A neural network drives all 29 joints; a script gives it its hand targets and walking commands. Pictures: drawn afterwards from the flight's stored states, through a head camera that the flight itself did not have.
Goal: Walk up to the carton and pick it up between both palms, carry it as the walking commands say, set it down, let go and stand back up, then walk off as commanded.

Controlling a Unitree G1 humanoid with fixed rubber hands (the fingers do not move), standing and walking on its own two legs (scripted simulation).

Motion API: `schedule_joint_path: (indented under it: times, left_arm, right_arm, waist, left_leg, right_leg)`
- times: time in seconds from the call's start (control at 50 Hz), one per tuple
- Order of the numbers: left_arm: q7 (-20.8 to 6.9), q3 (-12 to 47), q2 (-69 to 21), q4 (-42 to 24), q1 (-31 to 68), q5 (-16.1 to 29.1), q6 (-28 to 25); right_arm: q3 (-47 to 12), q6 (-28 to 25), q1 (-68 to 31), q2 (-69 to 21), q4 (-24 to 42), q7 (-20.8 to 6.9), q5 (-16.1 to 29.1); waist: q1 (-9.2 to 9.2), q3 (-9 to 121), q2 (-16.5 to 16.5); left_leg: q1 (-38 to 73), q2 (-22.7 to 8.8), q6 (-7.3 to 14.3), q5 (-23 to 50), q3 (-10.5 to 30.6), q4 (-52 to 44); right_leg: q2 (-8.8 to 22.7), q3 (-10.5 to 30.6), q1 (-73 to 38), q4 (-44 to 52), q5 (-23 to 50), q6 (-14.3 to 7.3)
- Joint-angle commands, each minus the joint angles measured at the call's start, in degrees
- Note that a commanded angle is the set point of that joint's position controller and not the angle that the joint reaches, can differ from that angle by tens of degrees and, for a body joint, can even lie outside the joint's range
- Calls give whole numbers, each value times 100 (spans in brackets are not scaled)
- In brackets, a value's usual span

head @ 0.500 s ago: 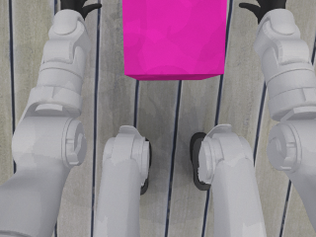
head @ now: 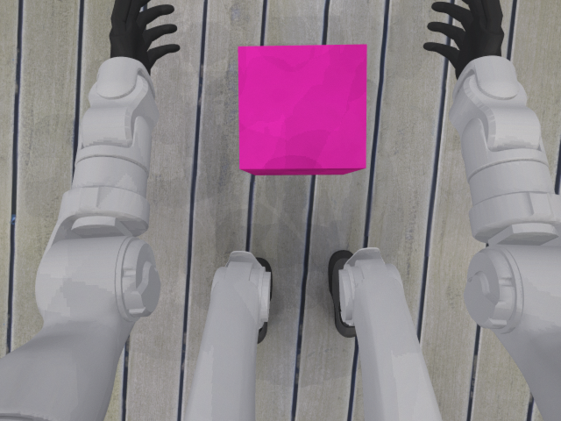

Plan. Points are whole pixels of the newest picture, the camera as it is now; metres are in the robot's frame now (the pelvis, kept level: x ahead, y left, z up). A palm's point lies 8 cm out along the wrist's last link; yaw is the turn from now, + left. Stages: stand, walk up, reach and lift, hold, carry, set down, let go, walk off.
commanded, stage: set down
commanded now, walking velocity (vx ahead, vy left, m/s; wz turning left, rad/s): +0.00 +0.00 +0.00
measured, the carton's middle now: (300, 122) +0.52 +0.00 -0.41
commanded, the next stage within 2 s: let go in 0.50 s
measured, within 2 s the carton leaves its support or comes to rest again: neither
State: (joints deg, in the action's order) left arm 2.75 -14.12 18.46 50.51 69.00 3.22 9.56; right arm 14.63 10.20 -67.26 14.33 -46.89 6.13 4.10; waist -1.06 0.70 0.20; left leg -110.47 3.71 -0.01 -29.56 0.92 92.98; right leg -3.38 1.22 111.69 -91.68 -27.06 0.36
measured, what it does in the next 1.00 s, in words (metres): rises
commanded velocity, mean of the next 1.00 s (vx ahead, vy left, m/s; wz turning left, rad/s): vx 0.00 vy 0.00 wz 0.00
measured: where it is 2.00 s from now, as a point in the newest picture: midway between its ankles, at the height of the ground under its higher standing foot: (300, 311)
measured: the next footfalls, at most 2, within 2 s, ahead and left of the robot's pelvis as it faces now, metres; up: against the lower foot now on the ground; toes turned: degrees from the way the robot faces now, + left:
none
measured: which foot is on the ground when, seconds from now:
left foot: down 0.00-1.00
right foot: down 0.00-1.00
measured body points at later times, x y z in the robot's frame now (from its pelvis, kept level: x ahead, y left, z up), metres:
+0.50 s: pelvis +0.02 +0.00 +0.13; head +0.33 +0.00 +0.46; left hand +0.55 +0.20 +0.02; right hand +0.54 -0.20 +0.02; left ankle +0.08 +0.11 -0.50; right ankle +0.09 -0.11 -0.50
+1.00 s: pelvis +0.07 -0.01 +0.20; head +0.29 -0.01 +0.59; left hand +0.42 +0.22 +0.09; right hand +0.42 -0.23 +0.09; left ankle +0.08 +0.11 -0.50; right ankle +0.09 -0.11 -0.50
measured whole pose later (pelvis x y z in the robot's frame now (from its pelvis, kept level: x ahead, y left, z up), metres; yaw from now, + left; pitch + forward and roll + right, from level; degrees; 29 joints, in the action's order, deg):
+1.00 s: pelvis +0.07 -0.01 +0.20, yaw +0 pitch +32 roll +0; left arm -2.2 -11.1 10.9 33.3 22.3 -3.4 4.6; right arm 10.1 4.9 -21.1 10.7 -31.6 -1.8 -3.1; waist -0.2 4.2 0.2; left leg -57.1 2.8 0.0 -16.5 3.0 41.7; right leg -2.7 2.8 58.5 -41.7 -15.0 -0.7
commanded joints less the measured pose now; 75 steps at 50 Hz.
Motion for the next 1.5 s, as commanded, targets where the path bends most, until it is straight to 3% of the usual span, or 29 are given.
schedule_joint_path:
  times: [0.0, 0.34, 0.52, 0.62, 0.68, 0.74, 0.82, 0.94, 1.06, 1.18, 1.36, 1.48]
  left_arm:
    - [-48, -92, 687, -683, 1335, -47, -111]
    - [-277, -361, 279, -491, 915, -407, -300]
    - [-329, -686, -87, -233, 429, -921, -475]
    - [-282, -645, -60, -723, -178, -1070, -532]
    - [-210, -447, -71, -1334, -673, -1012, -440]
    - [-196, -128, -122, -2055, -1947, -927, -357]
    - [-300, 106, -130, -2523, -2884, -793, -358]
    - [-504, 214, -262, -2304, -4212, -649, -622]
    - [-567, 430, -334, -2161, -5478, -571, -882]
    - [-525, 669, -309, -2510, -6634, -497, -1046]
    - [-557, 916, -199, -2990, -7993, -375, -956]
    - [-657, 1029, -119, -3146, -7975, -278, -618]
  right_arm:
    - [94, -111, -1256, 617, 702, -59, -42]
    - [430, -329, -678, 473, 545, -392, -460]
    - [642, -522, -273, 175, 267, -505, -900]
    - [619, -558, 308, 137, 740, -493, -1076]
    - [510, -495, 800, 228, 1261, -534, -1178]
    - [204, -416, 2042, 193, 1866, -579, -1159]
    - [-143, -424, 2790, 134, 2357, -684, -945]
    - [-409, -653, 4204, 59, 2101, -802, -685]
    - [-571, -927, 5526, 21, 1976, -826, -565]
    - [-794, -1077, 6702, 29, 2251, -869, -393]
    - [-1027, -1009, 7897, 233, 2724, -920, -349]
    - [-1060, -665, 7834, 340, 2801, -989, -364]
  waist:
    - [26, 6451, -114]
    - [37, 5793, -177]
    - [19, 5145, -105]
    - [89, 6119, -113]
    - [28, 6703, -173]
    - [-8, 7078, -149]
    - [63, 5931, 18]
    - [97, 4257, 120]
    - [54, 3139, 57]
    - [27, 2202, -77]
    - [126, 838, -53]
    - [76, -8, -30]
  left_leg:
    - [3447, 72, -165, 2349, -256, -1200]
    - [5245, -20, -201, 2843, -54, -3415]
    - [5522, -88, -233, 3239, 48, -3983]
    - [6204, -75, -204, 3952, 80, -3986]
    - [6842, -76, -185, 4378, 97, -4031]
    - [7472, -38, -205, 4801, 99, -4223]
    - [6999, -15, -163, 4296, 78, -4682]
    - [7030, -63, -186, 3530, 95, -5274]
    - [7721, -106, -165, 3041, 106, -5796]
    - [8666, -143, -106, 2821, 143, -6276]
    - [9785, -137, -51, 2943, 137, -6958]
    - [10080, -187, -75, 2528, 113, -7212]
  right_leg:
    - [-110, -267, -4096, 1021, 2241, 174]
    - [-31, -164, -5131, 3284, 2529, 201]
    - [30, -172, -5326, 3875, 2880, 217]
    - [24, -111, -6140, 3878, 3658, 230]
    - [-14, -125, -6589, 3851, 4076, 227]
    - [-32, -59, -7350, 4001, 4549, 200]
    - [20, 105, -7871, 4343, 4446, 121]
    - [139, 179, -8347, 4991, 3874, 120]
    - [220, 181, -8918, 5620, 3379, 107]
    - [210, 194, -9596, 6134, 3169, 94]
    - [139, 142, -10596, 6736, 3000, 43]
    - [162, 61, -10745, 6914, 2412, 28]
